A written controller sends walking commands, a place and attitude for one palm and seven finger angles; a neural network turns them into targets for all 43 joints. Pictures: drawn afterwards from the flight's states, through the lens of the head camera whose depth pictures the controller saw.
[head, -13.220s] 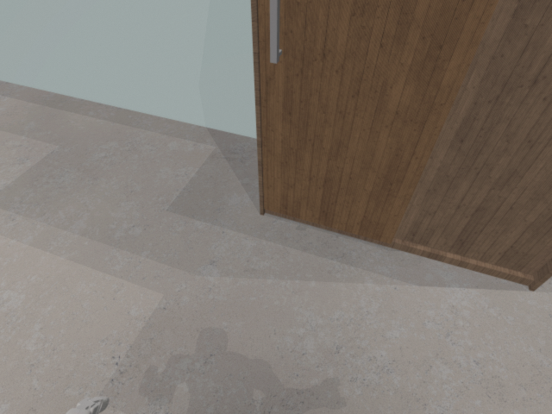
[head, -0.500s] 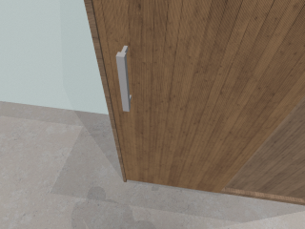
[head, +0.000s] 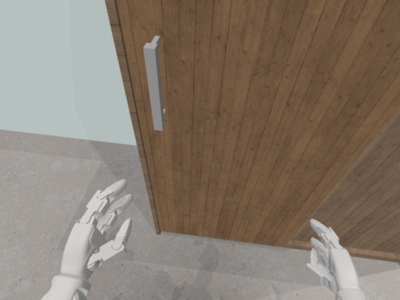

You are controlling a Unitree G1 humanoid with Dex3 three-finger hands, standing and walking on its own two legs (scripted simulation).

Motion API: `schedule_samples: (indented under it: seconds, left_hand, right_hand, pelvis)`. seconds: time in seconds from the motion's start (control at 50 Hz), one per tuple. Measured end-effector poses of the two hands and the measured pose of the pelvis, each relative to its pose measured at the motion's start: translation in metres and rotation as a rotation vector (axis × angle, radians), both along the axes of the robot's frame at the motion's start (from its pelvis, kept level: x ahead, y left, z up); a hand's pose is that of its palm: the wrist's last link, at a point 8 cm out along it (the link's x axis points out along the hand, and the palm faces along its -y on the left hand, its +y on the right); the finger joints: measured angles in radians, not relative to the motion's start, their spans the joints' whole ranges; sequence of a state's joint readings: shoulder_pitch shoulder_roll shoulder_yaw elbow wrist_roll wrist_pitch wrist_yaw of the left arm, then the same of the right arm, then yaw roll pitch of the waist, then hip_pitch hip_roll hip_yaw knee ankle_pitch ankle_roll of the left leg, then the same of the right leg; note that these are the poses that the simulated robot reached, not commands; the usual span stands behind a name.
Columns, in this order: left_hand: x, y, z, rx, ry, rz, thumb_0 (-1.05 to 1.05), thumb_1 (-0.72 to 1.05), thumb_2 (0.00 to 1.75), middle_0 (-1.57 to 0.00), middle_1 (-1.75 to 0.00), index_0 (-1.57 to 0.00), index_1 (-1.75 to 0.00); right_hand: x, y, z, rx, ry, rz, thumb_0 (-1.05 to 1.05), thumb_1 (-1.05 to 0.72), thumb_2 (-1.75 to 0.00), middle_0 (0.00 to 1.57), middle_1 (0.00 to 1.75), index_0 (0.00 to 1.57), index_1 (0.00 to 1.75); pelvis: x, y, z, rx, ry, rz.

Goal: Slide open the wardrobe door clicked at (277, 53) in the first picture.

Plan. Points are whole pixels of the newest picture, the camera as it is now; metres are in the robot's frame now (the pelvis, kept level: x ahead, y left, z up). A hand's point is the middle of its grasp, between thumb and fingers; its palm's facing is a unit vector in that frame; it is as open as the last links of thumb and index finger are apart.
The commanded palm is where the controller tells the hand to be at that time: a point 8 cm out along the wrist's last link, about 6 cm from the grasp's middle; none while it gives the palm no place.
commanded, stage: raise the hand with hooked fingers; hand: left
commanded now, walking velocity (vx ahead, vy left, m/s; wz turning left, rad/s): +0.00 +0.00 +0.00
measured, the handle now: (158, 87) +0.51 +0.12 +0.17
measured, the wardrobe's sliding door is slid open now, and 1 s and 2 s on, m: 0.00 0.00 0.00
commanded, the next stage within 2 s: move the hooked fingers beside the handle in 1.76 s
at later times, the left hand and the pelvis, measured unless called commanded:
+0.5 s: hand (78, 233) +0.21 +0.21 +0.08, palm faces -0.04 -1.00 -0.08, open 11.1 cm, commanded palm +0.17 +0.26 +0.09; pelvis +0.00 -0.01 +0.00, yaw +2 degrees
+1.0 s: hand (30, 189) +0.25 +0.27 +0.16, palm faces +0.01 -1.00 -0.09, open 13.7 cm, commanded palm +0.22 +0.32 +0.16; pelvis +0.01 +0.01 +0.03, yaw +2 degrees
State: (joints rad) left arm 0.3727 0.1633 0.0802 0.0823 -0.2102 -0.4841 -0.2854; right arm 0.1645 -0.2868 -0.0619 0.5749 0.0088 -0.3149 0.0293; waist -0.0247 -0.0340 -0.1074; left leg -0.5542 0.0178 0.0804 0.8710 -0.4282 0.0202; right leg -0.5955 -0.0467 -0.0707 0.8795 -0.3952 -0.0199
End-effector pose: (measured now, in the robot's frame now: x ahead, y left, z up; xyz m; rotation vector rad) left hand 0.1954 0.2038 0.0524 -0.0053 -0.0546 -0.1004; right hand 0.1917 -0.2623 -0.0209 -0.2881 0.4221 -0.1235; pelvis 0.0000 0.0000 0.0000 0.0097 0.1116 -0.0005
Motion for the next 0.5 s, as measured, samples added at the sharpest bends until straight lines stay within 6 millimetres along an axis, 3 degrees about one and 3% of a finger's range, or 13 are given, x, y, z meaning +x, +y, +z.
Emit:
schedule_samples:
  seconds: [0.1, 0.2, 0.26, 0.34, 0.42, 0.5]
  left_hand:
    - [-0.039, 0.019, -0.031, 0.008, 0.133, 0.042, 0.01, 0.59, 0.76, -0.23, -0.51, -0.22, -0.5]
    - [-0.064, 0.04, -0.02, 0.052, 0.131, 0.16, 0.01, 0.47, 0.71, -0.24, -0.58, -0.23, -0.58]
    - [-0.055, 0.043, -0.003, 0.077, 0.055, 0.142, 0.01, 0.4, 0.68, -0.24, -0.63, -0.23, -0.62]
    - [-0.029, 0.045, 0.01, 0.094, 0.052, 0.062, 0.01, 0.3, 0.64, -0.25, -0.69, -0.24, -0.68]
    - [-0.008, 0.053, 0.021, 0.085, 0.1, 0.038, 0.01, 0.21, 0.6, -0.25, -0.75, -0.25, -0.74]
    - [0.0, 0.064, 0.036, 0.084, 0.09, 0.067, 0.0, 0.12, 0.56, -0.26, -0.81, -0.25, -0.8]
  right_hand:
    - [0.041, 0.009, 0.008, -0.004, -0.084, 0.063, 0.01, -0.91, -0.9, 0.2, 0.3, 0.19, 0.3]
    - [0.049, 0.035, -0.012, 0.022, -0.043, 0.137, 0.01, -0.9, -0.9, 0.2, 0.3, 0.19, 0.3]
    - [0.038, 0.05, -0.033, 0.056, 0.026, 0.165, 0.01, -0.9, -0.9, 0.2, 0.3, 0.19, 0.3]
    - [0.01, 0.06, -0.054, 0.114, 0.124, 0.141, 0.01, -0.9, -0.9, 0.2, 0.3, 0.2, 0.3]
    - [-0.018, 0.056, -0.058, 0.149, 0.179, 0.074, 0.01, -0.9, -0.9, 0.21, 0.3, 0.2, 0.3]
    - [-0.038, 0.04, -0.053, 0.133, 0.191, 0.014, 0.02, -0.9, -0.9, 0.21, 0.3, 0.2, 0.3]
  pelvis:
    - [0.001, -0.007, -0.019, -0.005, 0.018, 0.01]
    - [0.001, -0.012, -0.024, -0.038, 0.014, 0.049]
    - [-0.002, -0.014, -0.024, -0.053, 0.009, 0.065]
    - [-0.004, -0.015, -0.018, -0.055, 0.004, 0.066]
    - [-0.001, -0.014, -0.007, -0.044, -0.004, 0.05]
    - [0.003, -0.01, 0.002, -0.036, -0.014, 0.036]
